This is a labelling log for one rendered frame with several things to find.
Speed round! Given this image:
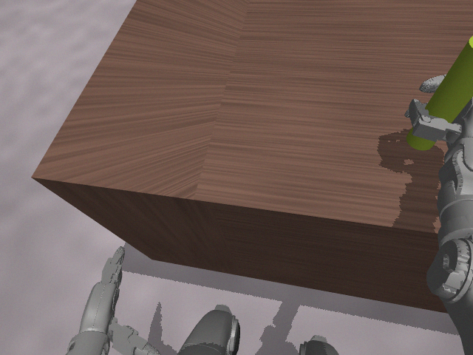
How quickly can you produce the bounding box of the right robot hand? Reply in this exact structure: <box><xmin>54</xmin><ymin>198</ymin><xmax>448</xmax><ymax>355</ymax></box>
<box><xmin>404</xmin><ymin>74</ymin><xmax>473</xmax><ymax>149</ymax></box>

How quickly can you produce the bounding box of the right robot arm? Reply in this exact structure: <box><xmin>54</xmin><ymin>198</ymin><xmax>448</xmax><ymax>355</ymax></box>
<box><xmin>426</xmin><ymin>138</ymin><xmax>473</xmax><ymax>355</ymax></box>

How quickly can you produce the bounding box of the left robot arm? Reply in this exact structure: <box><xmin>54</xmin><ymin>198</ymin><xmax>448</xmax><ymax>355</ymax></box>
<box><xmin>66</xmin><ymin>331</ymin><xmax>110</xmax><ymax>355</ymax></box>

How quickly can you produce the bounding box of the left robot hand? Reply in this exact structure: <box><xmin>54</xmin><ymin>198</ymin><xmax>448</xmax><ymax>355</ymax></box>
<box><xmin>79</xmin><ymin>246</ymin><xmax>161</xmax><ymax>355</ymax></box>

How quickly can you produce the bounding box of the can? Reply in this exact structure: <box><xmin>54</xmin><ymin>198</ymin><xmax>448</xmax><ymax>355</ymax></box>
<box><xmin>406</xmin><ymin>36</ymin><xmax>473</xmax><ymax>151</ymax></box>

